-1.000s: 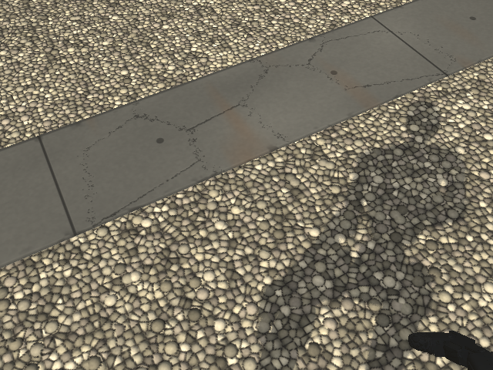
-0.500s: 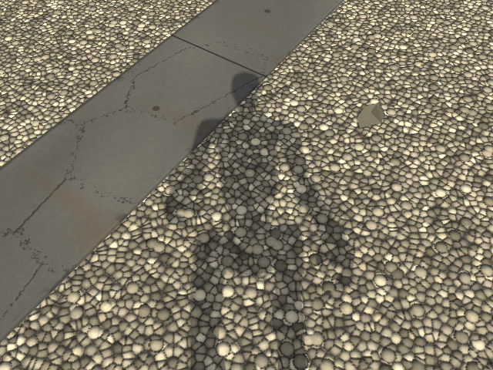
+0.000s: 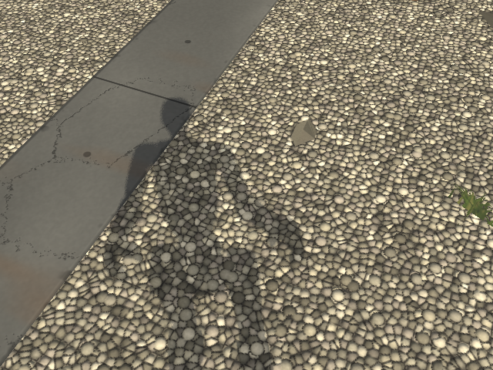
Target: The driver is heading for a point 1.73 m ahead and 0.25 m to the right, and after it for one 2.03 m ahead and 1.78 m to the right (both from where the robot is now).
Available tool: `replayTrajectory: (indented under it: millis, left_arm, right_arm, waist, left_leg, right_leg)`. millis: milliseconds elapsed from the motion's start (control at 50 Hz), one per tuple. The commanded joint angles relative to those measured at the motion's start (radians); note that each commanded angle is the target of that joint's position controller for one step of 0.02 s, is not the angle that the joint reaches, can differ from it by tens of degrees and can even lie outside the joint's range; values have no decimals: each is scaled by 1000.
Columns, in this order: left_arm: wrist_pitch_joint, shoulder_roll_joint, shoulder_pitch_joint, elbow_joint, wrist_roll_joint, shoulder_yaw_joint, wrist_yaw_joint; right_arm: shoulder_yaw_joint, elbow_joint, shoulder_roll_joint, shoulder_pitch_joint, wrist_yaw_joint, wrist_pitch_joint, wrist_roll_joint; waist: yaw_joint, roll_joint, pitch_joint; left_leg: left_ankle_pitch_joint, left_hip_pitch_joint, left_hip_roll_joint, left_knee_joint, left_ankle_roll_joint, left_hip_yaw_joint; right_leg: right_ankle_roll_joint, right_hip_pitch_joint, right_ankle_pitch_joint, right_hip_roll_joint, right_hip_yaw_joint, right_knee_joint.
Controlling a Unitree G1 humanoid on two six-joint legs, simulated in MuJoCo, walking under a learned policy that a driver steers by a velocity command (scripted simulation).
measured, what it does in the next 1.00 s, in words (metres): steps on the spot: left foot, then right foot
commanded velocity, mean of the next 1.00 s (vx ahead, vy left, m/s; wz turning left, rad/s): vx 0.06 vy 0.00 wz -0.09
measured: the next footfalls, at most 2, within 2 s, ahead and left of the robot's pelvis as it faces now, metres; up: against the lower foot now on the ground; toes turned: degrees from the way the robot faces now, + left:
left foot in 0.08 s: +0.04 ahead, +0.12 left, +0.00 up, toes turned -4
right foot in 0.40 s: +0.00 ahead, -0.09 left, +0.00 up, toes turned +2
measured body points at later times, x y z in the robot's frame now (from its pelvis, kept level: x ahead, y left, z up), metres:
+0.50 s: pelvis -0.01 +0.02 +0.01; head +0.01 +0.02 +0.46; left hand +0.11 +0.27 -0.12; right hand +0.07 -0.24 -0.12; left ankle +0.00 +0.12 -0.74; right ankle -0.04 -0.09 -0.74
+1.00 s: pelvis +0.02 +0.03 +0.00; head +0.01 +0.05 +0.45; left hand +0.02 +0.30 -0.15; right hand +0.04 -0.24 -0.13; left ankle +0.02 +0.12 -0.73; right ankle -0.04 -0.09 -0.74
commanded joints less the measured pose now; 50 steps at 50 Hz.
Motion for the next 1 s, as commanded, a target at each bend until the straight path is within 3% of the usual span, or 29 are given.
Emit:
replayTrajectory:
  millis: [20, 60, 80, 100, 120, 140, 160, 200, 260, 320, 360, 380, 400, 420, 440, 460, 480, 540, 740, 780, 820, 840, 860, 880, 940, 980, 1000]
  left_arm:
    - [-4, 134, -2, -49, 2, 32, 1]
    - [-1, 121, -12, -39, -16, 25, 10]
    - [-4, 83, 14, -39, -24, 14, 16]
    - [-10, 63, 11, -55, -34, 10, 19]
    - [-16, 131, -23, -53, 9, 27, 21]
    - [-17, 127, -10, -40, 10, 29, 15]
    - [-14, 114, 20, -16, 2, 26, 9]
    - [-5, 101, 50, 11, -2, 19, 2]
    - [2, 60, -12, 12, -11, -5, 5]
    - [8, 44, -55, 22, -25, -25, 15]
    - [4, 46, -29, 47, -33, -30, 24]
    - [-4, 47, -7, 63, -29, -34, 30]
    - [-14, 75, -8, 71, -19, -31, 37]
    - [-26, 123, -9, 72, -3, -28, 44]
    - [-27, 124, -68, 94, -16, -31, 43]
    - [-33, 74, -89, 91, -22, -42, 36]
    - [-37, 71, -83, 102, -19, -44, 35]
    - [-41, 86, -48, 160, -18, -47, 47]
    - [-44, 72, -59, 268, -19, -60, 50]
    - [-39, 96, -29, 288, -18, -50, 49]
    - [-27, 130, 13, 295, -13, -33, 44]
    - [-27, 145, 45, 303, -13, -25, 42]
    - [-29, 151, 45, 306, -11, -18, 41]
    - [-35, 136, 42, 303, -9, -17, 38]
    - [-58, 130, 3, 294, -9, -11, 31]
    - [-63, 125, -56, 281, -20, -8, 27]
    - [-66, 101, -69, 272, -14, -11, 26]
  right_arm:
    - [-15, -49, -78, 73, -7, -20, 11]
    - [-14, -27, -74, 143, -16, -30, 3]
    - [-22, -40, -128, 118, -24, -37, -11]
    - [-36, -77, -212, 62, -20, -39, -21]
    - [-38, -66, -202, 38, -12, -40, -25]
    - [-20, -64, -142, 6, -7, -47, -17]
    - [-11, -63, -106, -38, -2, -52, -11]
    - [-7, -65, -97, -46, -3, -57, -9]
    - [-4, -26, -96, 41, -1, -59, -4]
    - [-12, 9, -123, 96, 6, -51, -8]
    - [-16, 30, -131, 101, 9, -43, -4]
    - [-17, 37, -131, 94, 9, -43, 1]
    - [-12, 39, -116, 101, 10, -50, 1]
    - [-6, 26, -93, 109, 16, -59, 2]
    - [5, 35, -53, 124, 19, -60, 13]
    - [2, 59, -82, 90, 13, -56, 2]
    - [-5, 68, -97, 56, 11, -53, -1]
    - [-4, 96, -88, 62, 16, -47, 1]
    - [8, 225, -67, 78, 10, -44, 0]
    - [4, 241, -75, 85, 13, -42, -4]
    - [2, 228, -76, 55, 21, -37, -16]
    - [8, 215, -52, 31, 27, -40, -20]
    - [13, 209, -34, 29, 30, -46, -25]
    - [11, 202, -40, 20, 31, -55, -25]
    - [2, 199, -55, 53, 44, -85, -15]
    - [2, 247, -26, 191, 42, -97, -6]
    - [-7, 287, -40, 283, 34, -101, -8]
  waist:
    - [-27, -128, -98]
    - [-67, -99, -83]
    - [-44, 24, -67]
    - [-39, 198, -55]
    - [-44, 151, 4]
    - [-8, 101, 11]
    - [21, 87, 17]
    - [14, 147, -12]
    - [-36, 136, -36]
    - [-78, 186, -59]
    - [-58, 183, -59]
    - [-39, 160, -62]
    - [-45, 125, -84]
    - [-67, 38, -122]
    - [-111, -98, -85]
    - [-74, -64, -66]
    - [-53, -47, -30]
    - [-55, -60, -16]
    - [-60, -3, 20]
    - [-51, -25, 7]
    - [-24, -73, 78]
    - [-8, -128, 108]
    - [-11, -163, 135]
    - [-10, -149, 141]
    - [-49, -118, 98]
    - [-126, -103, 83]
    - [-157, -36, 80]
  left_leg:
    - [-12, 105, -33, -143, 35, 32]
    - [114, 259, -28, -404, 68, 39]
    - [56, 296, 112, -516, 99, -110]
    - [-5, 281, 350, -616, 196, -411]
    - [116, 113, 402, -602, 262, -424]
    - [204, 68, 349, -582, 257, -354]
    - [276, 64, 279, -559, 223, -252]
    - [461, 155, 211, -509, 197, -152]
    - [653, 298, 202, -442, 198, -116]
    - [740, 347, 199, -397, 197, -124]
    - [794, 347, 189, -360, 173, -128]
    - [789, 311, 185, -346, 142, -125]
    - [708, 261, 180, -349, 104, -132]
    - [567, 189, 151, -332, 72, -101]
    - [334, 209, 83, -425, 57, -40]
    - [283, 235, 73, -434, 48, -35]
    - [301, 229, 70, -424, 47, -36]
    - [368, 257, 87, -419, 49, -40]
    - [288, 258, 88, -453, 38, -44]
    - [59, 236, 42, -399, 48, -6]
    - [-146, 87, -4, -294, 64, 26]
    - [-118, 28, -24, -208, 61, 66]
    - [-43, -13, -11, -118, 62, 97]
    - [-12, -35, 18, -65, 67, 84]
    - [-19, 14, 41, -112, 83, 79]
    - [97, 301, -4, -310, 95, 138]
    - [77, 445, -20, -374, 90, 118]
  right_leg:
    - [-103, 83, -145, -271, 333, -135]
    - [-41, 9, -211, -224, 308, -98]
    - [17, -62, -352, -153, 237, 11]
    - [62, -181, -418, 18, 29, 225]
    - [73, -141, -451, -2, -16, 410]
    - [75, -80, -403, -25, 7, 497]
    - [82, -55, -348, -29, 0, 545]
    - [100, -67, -331, -27, -22, 587]
    - [125, -65, -363, -65, -64, 422]
    - [118, 38, -393, -94, -147, 207]
    - [99, 121, -266, -96, -167, 12]
    - [87, 210, -103, -119, -148, -118]
    - [72, 303, -20, -169, -78, -158]
    - [53, 399, 143, -275, 21, -111]
    - [10, 313, 249, -299, 23, -39]
    - [13, 281, 152, -278, 12, -44]
    - [23, 257, 91, -257, 0, -56]
    - [30, 226, 53, -241, -6, -78]
    - [21, 183, -68, -239, 1, -124]
    - [-7, 172, -362, -221, 14, -139]
    - [-68, 134, -700, -263, 111, -193]
    - [-107, 135, -788, -326, 206, -250]
    - [-142, 133, -802, -393, 279, -295]
    - [-162, 131, -749, -427, 310, -314]
    - [-145, 156, -563, -395, 211, -280]
    - [-102, -17, -539, -318, 92, -190]
    - [-80, -119, -528, -265, 43, -81]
